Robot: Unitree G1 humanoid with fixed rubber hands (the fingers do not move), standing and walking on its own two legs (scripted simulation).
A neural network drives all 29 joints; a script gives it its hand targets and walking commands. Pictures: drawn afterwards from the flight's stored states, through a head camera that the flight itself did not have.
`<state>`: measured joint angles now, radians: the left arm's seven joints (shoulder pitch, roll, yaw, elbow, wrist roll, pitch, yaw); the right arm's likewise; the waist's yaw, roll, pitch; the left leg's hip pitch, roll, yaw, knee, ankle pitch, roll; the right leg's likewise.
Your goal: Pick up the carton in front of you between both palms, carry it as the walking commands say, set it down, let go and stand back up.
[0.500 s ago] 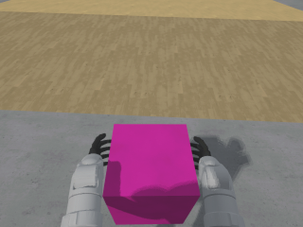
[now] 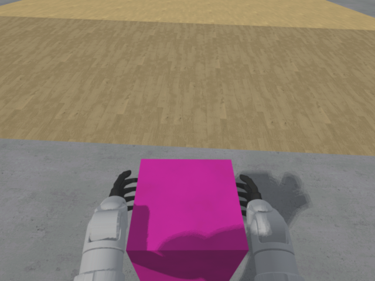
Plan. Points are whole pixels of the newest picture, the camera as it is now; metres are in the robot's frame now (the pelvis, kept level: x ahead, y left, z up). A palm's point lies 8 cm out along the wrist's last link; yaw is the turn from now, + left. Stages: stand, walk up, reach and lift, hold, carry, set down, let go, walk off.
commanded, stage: carry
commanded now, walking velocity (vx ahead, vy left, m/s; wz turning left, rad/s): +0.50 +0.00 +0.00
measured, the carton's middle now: (185, 224) +0.28 +0.00 -0.03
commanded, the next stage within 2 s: none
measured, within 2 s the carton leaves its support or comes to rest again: neither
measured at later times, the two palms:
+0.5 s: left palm (123, 152) +0.42 +0.16 +0.08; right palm (239, 153) +0.42 -0.14 +0.08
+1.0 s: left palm (122, 95) +0.74 +0.23 +0.07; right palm (204, 97) +0.72 -0.07 +0.07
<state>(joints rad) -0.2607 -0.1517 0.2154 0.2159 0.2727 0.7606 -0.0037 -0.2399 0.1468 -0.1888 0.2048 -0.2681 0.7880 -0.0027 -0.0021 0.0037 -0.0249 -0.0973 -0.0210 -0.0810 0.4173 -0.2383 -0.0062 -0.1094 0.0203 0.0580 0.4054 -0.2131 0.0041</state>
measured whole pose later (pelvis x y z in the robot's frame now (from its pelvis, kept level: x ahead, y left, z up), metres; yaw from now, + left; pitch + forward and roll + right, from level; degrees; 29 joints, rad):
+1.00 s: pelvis +0.46 +0.08 +0.01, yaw +0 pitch +5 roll -2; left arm -0.17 -0.14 0.11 -0.34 0.11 1.18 0.09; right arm -0.14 0.13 -0.11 -0.35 -0.09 1.19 -0.09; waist -0.02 0.00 -0.03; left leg -0.25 0.04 0.25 0.34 -0.19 0.08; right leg -0.57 -0.10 -0.09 1.05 -0.25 -0.01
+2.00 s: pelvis +1.14 +0.11 +0.00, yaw +0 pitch +4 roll -1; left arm -0.31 -0.16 0.16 -0.51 0.10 1.26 0.10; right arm -0.28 0.15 -0.16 -0.51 -0.08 1.27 -0.10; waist -0.02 -0.01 0.01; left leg -0.26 0.03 0.24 0.37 -0.19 0.09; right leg -0.58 -0.09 -0.06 1.07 -0.27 -0.03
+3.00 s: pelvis +1.80 +0.12 +0.03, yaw +1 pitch +6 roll -1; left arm -0.79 -0.05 0.30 -0.17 0.11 1.30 0.12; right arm -0.79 0.03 -0.28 -0.11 -0.03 1.30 -0.14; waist -0.10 0.01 0.06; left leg -0.23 0.00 0.10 0.42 -0.40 0.05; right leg -0.74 -0.02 -0.05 0.96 -0.33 -0.04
